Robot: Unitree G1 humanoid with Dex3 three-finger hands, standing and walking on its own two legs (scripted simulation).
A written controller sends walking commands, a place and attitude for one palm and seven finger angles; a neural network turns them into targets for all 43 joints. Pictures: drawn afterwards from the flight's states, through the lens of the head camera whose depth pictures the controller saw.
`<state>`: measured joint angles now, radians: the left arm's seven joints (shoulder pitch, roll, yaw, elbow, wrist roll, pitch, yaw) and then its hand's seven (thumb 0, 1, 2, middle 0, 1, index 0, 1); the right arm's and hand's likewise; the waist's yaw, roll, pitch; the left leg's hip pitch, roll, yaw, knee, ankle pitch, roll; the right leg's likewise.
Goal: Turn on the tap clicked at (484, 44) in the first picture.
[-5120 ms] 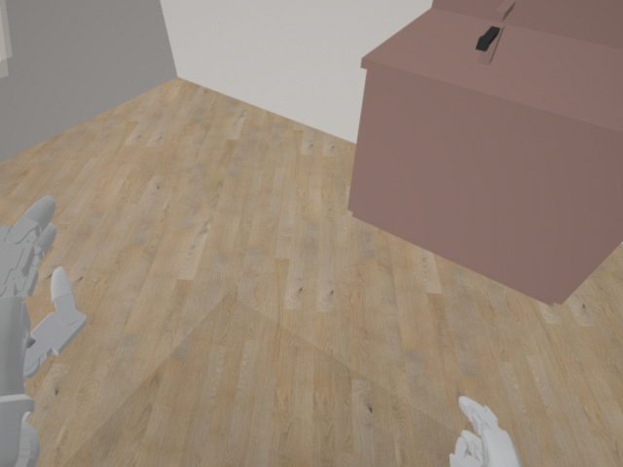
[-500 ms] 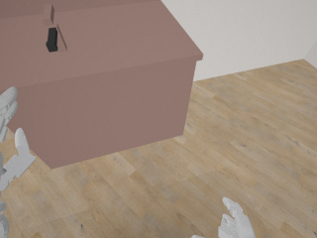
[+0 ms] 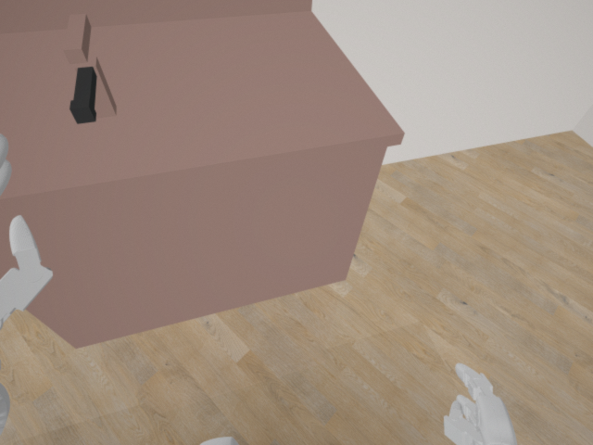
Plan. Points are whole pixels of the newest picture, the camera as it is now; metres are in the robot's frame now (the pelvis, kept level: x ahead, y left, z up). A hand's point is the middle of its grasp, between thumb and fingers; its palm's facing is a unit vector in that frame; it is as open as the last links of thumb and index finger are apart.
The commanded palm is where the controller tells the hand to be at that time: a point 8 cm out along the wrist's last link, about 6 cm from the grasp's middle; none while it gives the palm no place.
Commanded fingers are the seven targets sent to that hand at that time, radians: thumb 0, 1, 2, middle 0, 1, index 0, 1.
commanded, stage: take the last steps up to it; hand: left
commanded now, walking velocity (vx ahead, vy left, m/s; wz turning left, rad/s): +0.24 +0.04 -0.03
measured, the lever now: (83, 111) +0.56 +0.39 +0.11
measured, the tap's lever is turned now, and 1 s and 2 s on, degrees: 0 0 0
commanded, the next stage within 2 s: come to a stop and stand still in 0.46 s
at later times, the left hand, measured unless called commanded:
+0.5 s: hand (118, 205) +0.31 +0.21 +0.18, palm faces +0.38 -0.81 -0.44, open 7.4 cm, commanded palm +0.25 +0.27 +0.19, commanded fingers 0.00 0.90 0.90 -0.20 -0.30 -0.20 -0.30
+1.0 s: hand (132, 191) +0.34 +0.21 +0.18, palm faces +0.36 -0.83 -0.42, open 7.4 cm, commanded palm +0.28 +0.26 +0.19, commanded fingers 0.00 0.90 0.90 -0.20 -0.30 -0.20 -0.30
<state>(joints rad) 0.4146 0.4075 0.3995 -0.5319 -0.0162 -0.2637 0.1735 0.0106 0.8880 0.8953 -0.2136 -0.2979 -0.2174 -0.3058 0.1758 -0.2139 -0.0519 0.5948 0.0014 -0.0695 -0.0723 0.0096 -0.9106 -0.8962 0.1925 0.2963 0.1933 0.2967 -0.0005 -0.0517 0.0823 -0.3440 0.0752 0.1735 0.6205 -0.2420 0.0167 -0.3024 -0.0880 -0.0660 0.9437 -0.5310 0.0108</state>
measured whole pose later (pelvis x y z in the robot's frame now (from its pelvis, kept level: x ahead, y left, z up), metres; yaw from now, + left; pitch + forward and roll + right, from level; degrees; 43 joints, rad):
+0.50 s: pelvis +0.09 -0.02 +0.02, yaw +1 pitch +0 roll +2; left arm 0.47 0.34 0.34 -0.50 -0.01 -0.23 0.15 0.01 0.89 0.90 -0.21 -0.30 -0.22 -0.31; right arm 0.19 -0.24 -0.01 0.64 0.00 -0.04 -0.05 0.01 -0.91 -0.90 0.20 0.30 0.20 0.30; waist -0.01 0.00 0.08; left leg -0.44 0.07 0.10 0.88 -0.36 -0.02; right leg -0.25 -0.06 -0.17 0.53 -0.27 -0.05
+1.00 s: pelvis +0.12 -0.02 +0.01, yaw -1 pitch -1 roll -1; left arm 0.47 0.34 0.32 -0.49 -0.04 -0.16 0.14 0.01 0.89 0.90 -0.21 -0.30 -0.22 -0.31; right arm 0.18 -0.16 0.06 0.60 0.00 -0.07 -0.03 0.01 -0.90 -0.90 0.20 0.30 0.20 0.30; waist 0.01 0.05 0.06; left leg -0.31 0.07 0.06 0.65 -0.35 -0.03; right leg -0.26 0.01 -0.10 0.52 -0.25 -0.04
